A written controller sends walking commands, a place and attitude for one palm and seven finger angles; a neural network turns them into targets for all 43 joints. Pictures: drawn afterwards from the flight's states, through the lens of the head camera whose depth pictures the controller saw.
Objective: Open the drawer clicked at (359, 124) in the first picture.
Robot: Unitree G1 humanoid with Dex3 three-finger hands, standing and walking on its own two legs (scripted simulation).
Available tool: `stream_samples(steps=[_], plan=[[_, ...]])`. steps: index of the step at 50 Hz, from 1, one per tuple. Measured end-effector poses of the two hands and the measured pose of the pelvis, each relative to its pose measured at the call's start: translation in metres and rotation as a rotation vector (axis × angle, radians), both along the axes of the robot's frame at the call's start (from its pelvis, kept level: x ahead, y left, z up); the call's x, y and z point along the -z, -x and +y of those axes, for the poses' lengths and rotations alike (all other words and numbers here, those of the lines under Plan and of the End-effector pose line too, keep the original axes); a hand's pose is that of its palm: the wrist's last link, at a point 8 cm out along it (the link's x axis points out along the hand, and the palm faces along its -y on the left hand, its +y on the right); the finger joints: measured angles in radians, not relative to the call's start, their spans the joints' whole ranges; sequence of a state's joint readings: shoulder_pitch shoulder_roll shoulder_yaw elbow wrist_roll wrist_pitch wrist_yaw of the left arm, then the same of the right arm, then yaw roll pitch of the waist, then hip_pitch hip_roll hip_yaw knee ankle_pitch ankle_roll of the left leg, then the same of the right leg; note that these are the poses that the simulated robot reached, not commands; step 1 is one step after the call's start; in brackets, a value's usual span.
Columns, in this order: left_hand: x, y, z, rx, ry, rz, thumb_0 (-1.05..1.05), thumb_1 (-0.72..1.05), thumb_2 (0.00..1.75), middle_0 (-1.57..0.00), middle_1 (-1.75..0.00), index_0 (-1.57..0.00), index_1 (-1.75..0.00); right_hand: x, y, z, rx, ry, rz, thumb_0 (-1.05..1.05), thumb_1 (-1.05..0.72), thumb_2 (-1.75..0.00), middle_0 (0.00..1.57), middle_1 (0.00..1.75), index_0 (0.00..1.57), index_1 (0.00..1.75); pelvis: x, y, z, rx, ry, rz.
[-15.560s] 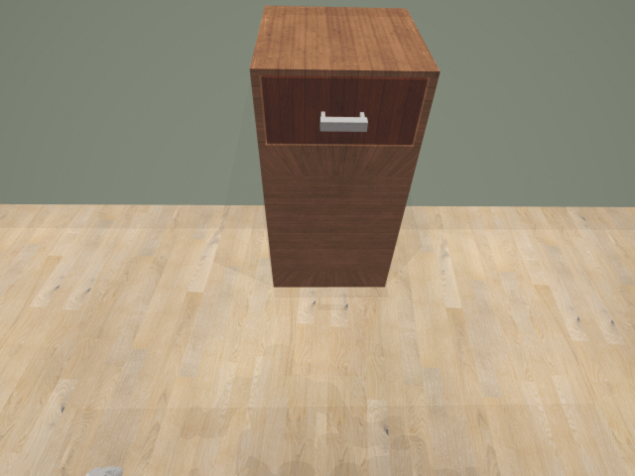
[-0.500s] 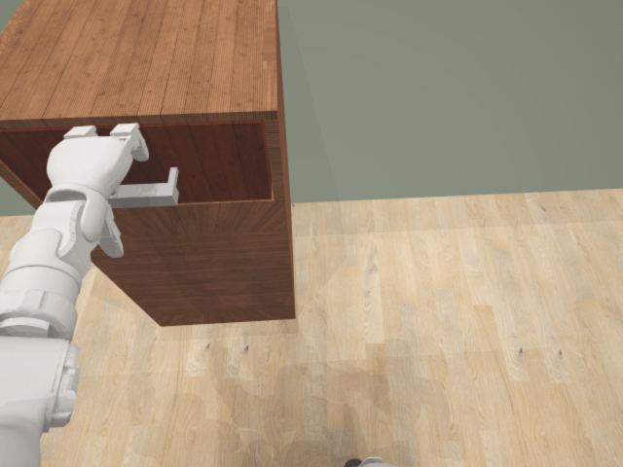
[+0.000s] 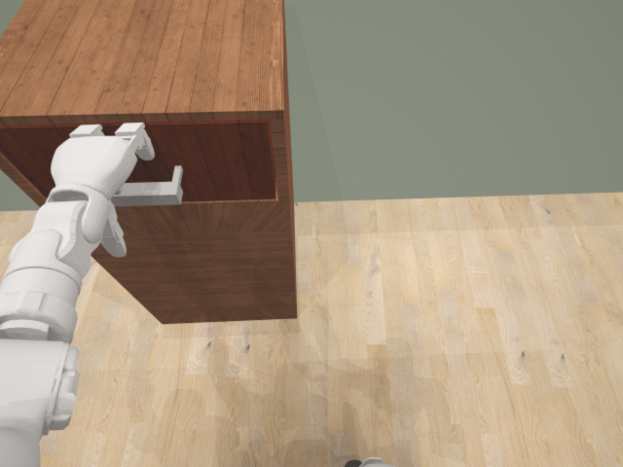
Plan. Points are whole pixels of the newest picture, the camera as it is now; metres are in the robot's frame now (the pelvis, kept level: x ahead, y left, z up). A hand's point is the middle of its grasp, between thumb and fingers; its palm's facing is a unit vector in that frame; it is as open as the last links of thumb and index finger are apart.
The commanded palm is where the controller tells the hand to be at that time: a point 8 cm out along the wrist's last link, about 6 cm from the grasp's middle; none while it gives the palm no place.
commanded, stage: lower the fingers behind the handle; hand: left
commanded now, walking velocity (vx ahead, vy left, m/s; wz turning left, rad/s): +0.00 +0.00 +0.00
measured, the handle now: (144, 183) +0.52 +0.26 +0.00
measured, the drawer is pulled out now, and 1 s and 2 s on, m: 0.00 0.00 0.00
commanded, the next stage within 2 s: close the thumb around the handle in 1.48 s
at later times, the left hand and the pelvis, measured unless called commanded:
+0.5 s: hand (128, 208) +0.46 +0.27 +0.02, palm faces -0.08 -0.02 -1.00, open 13.9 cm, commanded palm +0.44 +0.27 +0.07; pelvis -0.01 +0.00 -0.01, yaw -1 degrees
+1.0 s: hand (137, 220) +0.45 +0.26 -0.01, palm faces -0.07 -0.02 -1.00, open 13.9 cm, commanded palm +0.44 +0.26 +0.04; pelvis -0.02 +0.00 -0.02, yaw -1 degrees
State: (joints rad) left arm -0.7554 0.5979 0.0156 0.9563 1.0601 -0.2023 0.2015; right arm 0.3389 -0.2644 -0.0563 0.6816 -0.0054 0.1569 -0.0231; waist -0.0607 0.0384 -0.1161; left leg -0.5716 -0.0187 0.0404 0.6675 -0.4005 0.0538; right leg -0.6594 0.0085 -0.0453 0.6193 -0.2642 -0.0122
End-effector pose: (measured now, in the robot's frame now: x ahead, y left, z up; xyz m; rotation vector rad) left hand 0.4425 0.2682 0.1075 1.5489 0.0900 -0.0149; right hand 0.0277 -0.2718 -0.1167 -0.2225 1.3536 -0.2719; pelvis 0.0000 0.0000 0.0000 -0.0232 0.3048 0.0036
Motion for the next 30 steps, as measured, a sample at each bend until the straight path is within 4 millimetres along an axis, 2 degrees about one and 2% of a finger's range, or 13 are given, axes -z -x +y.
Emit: stream_samples(steps=[13, 30], plan=[[0.019, -0.001, -0.005, -0.006, 0.002, -0.003, 0.00, -0.49, 0.30, -0.31, -1.20, -0.31, -1.20, 0.005, 0.009, -0.002, 0.009, 0.001, 0.015, 0.00, -0.90, -0.90, 0.20, 0.30, 0.21, 0.30, 0.005, 0.003, -0.001, 0.009, -0.001, 0.027], [0.040, 0.004, -0.002, -0.018, -0.004, 0.007, 0.00, -0.49, 0.30, -0.32, -1.21, -0.31, -1.20, 0.009, 0.023, -0.008, 0.008, 0.022, 0.043, 0.00, -0.90, -0.90, 0.20, 0.30, 0.21, 0.30, 0.013, 0.010, -0.003, 0.007, 0.001, 0.052]])
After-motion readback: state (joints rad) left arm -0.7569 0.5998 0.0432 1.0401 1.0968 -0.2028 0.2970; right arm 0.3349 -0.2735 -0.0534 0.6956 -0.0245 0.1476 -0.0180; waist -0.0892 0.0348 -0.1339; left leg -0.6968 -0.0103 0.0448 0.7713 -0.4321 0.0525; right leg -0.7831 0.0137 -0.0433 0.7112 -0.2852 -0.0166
